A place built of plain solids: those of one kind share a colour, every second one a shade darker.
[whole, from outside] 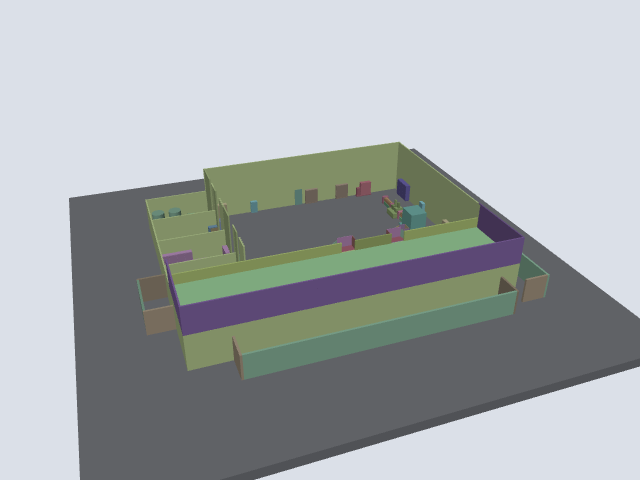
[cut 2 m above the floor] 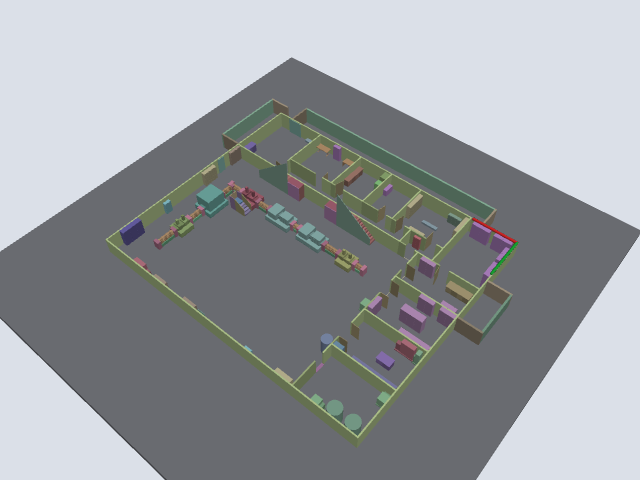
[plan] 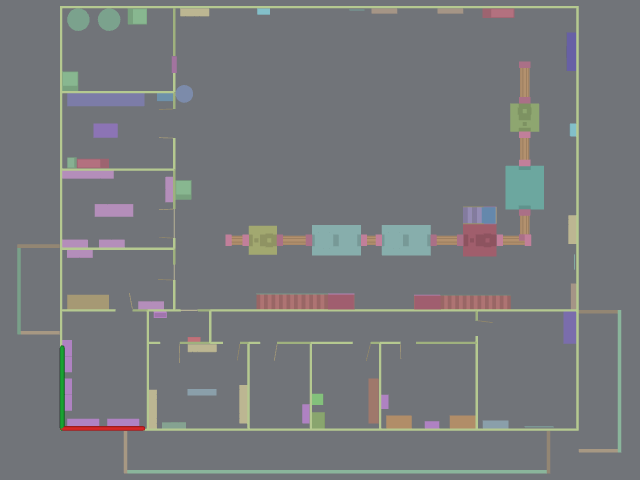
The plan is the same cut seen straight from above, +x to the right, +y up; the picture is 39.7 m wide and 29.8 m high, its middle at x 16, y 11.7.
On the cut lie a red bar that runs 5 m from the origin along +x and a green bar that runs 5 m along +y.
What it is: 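A pump hall with its main, pump sets and valves, low rooms beside it, and over them a gallery reached by a steep steel stair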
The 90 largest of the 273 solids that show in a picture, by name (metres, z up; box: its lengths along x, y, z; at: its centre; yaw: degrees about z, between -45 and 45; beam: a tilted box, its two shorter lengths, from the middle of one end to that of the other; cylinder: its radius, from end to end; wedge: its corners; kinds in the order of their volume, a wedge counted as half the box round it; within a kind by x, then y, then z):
{
 "wall_1": {"box": [0.15, 7.63, 3.75], "at": [-0.07, 3.67, 1.82]},
 "wall_2": {"box": [0.15, 4.13, 3.75], "at": [-0.07, 9.24, 1.82]},
 "wall_3": {"box": [0.15, 5.21, 3.75], "at": [-0.07, 13.62, 1.82]},
 "wall_4": {"box": [0.15, 5.11, 3.75], "at": [-0.07, 18.48, 1.82]},
 "wall_5": {"box": [0.15, 5.5, 3.75], "at": [-0.07, 23.48, 1.82]},
 "wall_6": {"box": [3.31, 0.15, 3.75], "at": [1.65, 7.33, 1.82]},
 "wall_7": {"box": [5.61, 0.15, 3.75], "at": [2.65, -0.07, 1.82]},
 "wall_8": {"box": [6.95, 0.15, 3.75], "at": [3.48, 11.16, 1.82]},
 "wall_9": {"box": [6.95, 0.15, 3.75], "at": [3.48, 16.07, 1.82]},
 "wall_10": {"box": [6.95, 0.15, 3.75], "at": [3.48, 20.88, 1.82]},
 "wall_11": {"box": [7.25, 0.15, 3.75], "at": [3.48, 26.16, 1.82]},
 "wall_12": {"box": [0.15, 5.31, 3.75], "at": [5.31, 2.65, 1.82]},
 "wall_13": {"box": [0.15, 1.89, 6.55], "at": [6.95, 8.27, 3.23]},
 "wall_14": {"box": [0.15, 2.45, 6.55], "at": [6.95, 14.85, 3.23]},
 "wall_15": {"box": [0.15, 1.96, 6.55], "at": [6.95, 17.05, 3.23]},
 "wall_16": {"box": [0.15, 2.96, 6.55], "at": [6.95, 24.6, 3.23]},
 "wall_17": {"box": [6.55, 0.15, 3.75], "at": [8.44, -0.07, 1.82]},
 "wall_18": {"box": [0.15, 5.31, 3.75], "at": [11.56, 2.65, 1.82]},
 "wall_19": {"box": [4.17, 0.15, 3.75], "at": [13.49, -0.07, 1.82]},
 "wall_20": {"box": [2.1, 0.15, 3.75], "at": [14.38, 5.31, 1.82]},
 "wall_21": {"box": [0.15, 5.31, 3.75], "at": [15.43, 2.65, 1.82]},
 "wall_22": {"box": [2.6, 0.15, 3.75], "at": [16.73, 5.31, 1.82]},
 "wall_23": {"box": [16.54, 0.15, 3.91], "at": [17.46, 7.33, 1.91]},
 "wall_24": {"box": [4.6, 0.15, 3.75], "at": [17.58, -0.07, 1.82]},
 "wall_25": {"box": [25.26, 0.15, 6.55], "at": [19.43, 26.16, 3.23]},
 "wall_26": {"box": [0.15, 5.31, 3.75], "at": [19.73, 2.65, 1.82]},
 "wall_27": {"box": [6.3, 0.15, 3.75], "at": [22.73, -0.07, 1.82]},
 "wall_28": {"box": [3.77, 0.15, 3.75], "at": [23.84, 5.31, 1.82]},
 "wall_29": {"box": [0.15, 5.31, 3.75], "at": [25.73, 2.65, 1.82]},
 "wall_30": {"box": [6.48, 0.15, 3.75], "at": [28.82, -0.07, 1.82]},
 "wall_31": {"box": [6.18, 0.15, 3.91], "at": [28.82, 7.33, 1.91]},
 "wall_32": {"box": [0.15, 7.63, 3.75], "at": [31.98, 3.67, 1.82]},
 "wall_33": {"box": [0.15, 19.05, 6.55], "at": [31.98, 16.7, 3.23]},
 "mezz_deck_1": {"box": [31.91, 7.38, 0.15], "at": [15.96, 3.69, 3.79]},
 "yard_wall_1": {"box": [0.22, 5.6, 2.65], "at": [-2.69, 8.63, 1.27]},
 "yard_wall_2": {"box": [26.49, 0.22, 2.65], "at": [17.05, -2.69, 1.27]},
 "yard_wall_3": {"box": [0.22, 8.86, 2.65], "at": [34.6, 2.93, 1.27]},
 "mezz_outer_1": {"box": [0.15, 7.63, 2.86], "at": [-0.07, 3.67, 5.13]},
 "mezz_outer_2": {"box": [5.61, 0.15, 2.86], "at": [2.65, -0.07, 5.13]},
 "mezz_outer_3": {"box": [6.55, 0.15, 2.86], "at": [8.44, -0.07, 5.13]},
 "mezz_outer_4": {"box": [4.17, 0.15, 2.86], "at": [13.49, -0.07, 5.13]},
 "mezz_outer_5": {"box": [4.6, 0.15, 2.86], "at": [17.58, -0.07, 5.13]},
 "mezz_outer_6": {"box": [6.3, 0.15, 2.86], "at": [22.73, -0.07, 5.13]},
 "mezz_outer_7": {"box": [6.48, 0.15, 2.86], "at": [28.82, -0.07, 5.13]},
 "mezz_outer_8": {"box": [0.15, 7.63, 2.86], "at": [31.98, 3.67, 5.13]},
 "panel_1": {"box": [1.6, 0.48, 2.0], "at": [0.8, 11.47, 1.1]},
 "panel_2": {"box": [1.6, 0.48, 2.0], "at": [0.8, 15.76, 1.1]},
 "panel_3": {"box": [1.6, 0.48, 2.0], "at": [1.1, 10.85, 1.1]},
 "panel_4": {"box": [1.6, 0.48, 2.0], "at": [2.4, 15.76, 1.1]},
 "panel_5": {"box": [1.6, 0.48, 2.0], "at": [3.08, 11.47, 1.1]},
 "panel_6": {"box": [2.4, 0.78, 2.0], "at": [3.21, 13.53, 1.1]},
 "panel_7": {"box": [1.6, 0.48, 2.0], "at": [5.51, 7.64, 1.1]},
 "panel_8": {"box": [0.48, 1.6, 2.0], "at": [6.64, 14.84, 1.1]},
 "surge_vessel_1": {"box": [2.4, 2.72, 0.52], "at": [28.71, 14.95, 0.36]},
 "surge_vessel_2": {"box": [1.93, 2.2, 2.08], "at": [28.71, 14.95, 1.66]},
 "mezz_landing_1": {"box": [1.6, 0.94, 3.91], "at": [17.3, 7.86, 1.91]},
 "mezz_landing_2": {"box": [1.6, 0.87, 3.91], "at": [22.68, 7.82, 1.91]},
 "shelf_1": {"box": [0.6, 1.0, 2.25], "at": [0.3, 1.6, 1.07]},
 "shelf_2": {"box": [0.6, 1.0, 2.25], "at": [0.3, 2.6, 1.07]},
 "shelf_3": {"box": [0.6, 1.0, 2.25], "at": [0.3, 3.99, 1.07]},
 "shelf_4": {"box": [0.6, 1.0, 2.25], "at": [0.3, 4.99, 1.07]},
 "shelf_5": {"box": [1.0, 0.6, 2.25], "at": [0.8, 0.3, 1.07]},
 "shelf_6": {"box": [1.0, 0.6, 2.25], "at": [1.8, 0.3, 1.07]},
 "shelf_7": {"box": [1.0, 0.6, 2.25], "at": [3.29, 0.3, 1.07]},
 "shelf_8": {"box": [1.0, 0.6, 2.25], "at": [4.29, 0.3, 1.07]},
 "yard_cheek_1": {"box": [2.65, 0.22, 2.65], "at": [-1.48, 5.94, 1.27]},
 "yard_cheek_2": {"box": [2.65, 0.22, 2.65], "at": [-1.48, 11.32, 1.27]},
 "yard_cheek_3": {"box": [0.22, 2.65, 2.65], "at": [3.92, -1.48, 1.27]},
 "yard_cheek_4": {"box": [0.22, 2.65, 2.65], "at": [30.19, -1.48, 1.27]},
 "yard_cheek_5": {"box": [2.65, 0.22, 2.65], "at": [33.38, -1.39, 1.27]},
 "yard_cheek_6": {"box": [2.65, 0.22, 2.65], "at": [33.38, 7.25, 1.27]},
 "pump_set_1": {"box": [3.04, 1.9, 0.52], "at": [17.02, 11.68, 0.36]},
 "pump_set_2": {"box": [1.15, 1.5, 0.78], "at": [17.74, 11.68, 1.01]},
 "pump_set_3": {"box": [3.04, 1.9, 0.52], "at": [21.36, 11.68, 0.36]},
 "pump_set_4": {"box": [1.15, 1.5, 0.78], "at": [22.08, 11.68, 1.01]},
 "lockers_1": {"box": [0.48, 2.4, 1.7], "at": [5.62, 1.2, 0.95]},
 "lockers_2": {"box": [1.8, 0.48, 1.7], "at": [8.22, 25.84, 0.95]},
 "lockers_3": {"box": [1.8, 0.48, 1.7], "at": [8.69, 5.0, 0.95]},
 "lockers_4": {"box": [0.48, 2.4, 1.7], "at": [11.25, 1.5, 0.95]},
 "lockers_5": {"box": [0.48, 1.8, 1.7], "at": [31.67, 12.35, 0.95]},
 "tank_1": {"cylinder": 0.7, "from": [1.0, 25.38, 0.0], "to": [1.0, 25.38, 2.2]},
 "tank_2": {"cylinder": 0.7, "from": [2.91, 25.38, 0.0], "to": [2.91, 25.38, 2.2]},
 "mezz_parapet_1": {"box": [16.6, 0.15, 1.15], "at": [8.3, 7.33, 4.38]},
 "mezz_parapet_2": {"box": [8.53, 0.15, 1.15], "at": [27.64, 7.33, 4.38]},
 "switch_panel_1": {"box": [0.58, 2.4, 2.0], "at": [31.62, 23.39, 1.1]},
 "air_receiver_1": {"cylinder": 0.55, "from": [7.58, 20.77, 0.0], "to": [7.58, 20.77, 2.4]},
 "manifold_valves_1": {"box": [2.08, 2.0, 0.52], "at": [25.92, 11.68, 0.36]},
 "inlet_valves_1": {"box": [1.76, 1.8, 0.52], "at": [12.45, 11.68, 0.36]},
 "outlet_valves_1": {"box": [1.8, 1.76, 0.52], "at": [28.71, 19.3, 0.36]},
 "vending_1": {"box": [0.78, 1.0, 1.75], "at": [15.89, 0.5, 0.97]}
}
